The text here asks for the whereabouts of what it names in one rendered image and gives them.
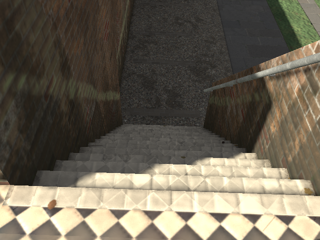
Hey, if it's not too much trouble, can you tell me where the stairs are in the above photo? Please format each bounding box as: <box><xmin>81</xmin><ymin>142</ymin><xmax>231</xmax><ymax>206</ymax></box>
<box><xmin>32</xmin><ymin>124</ymin><xmax>316</xmax><ymax>196</ymax></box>

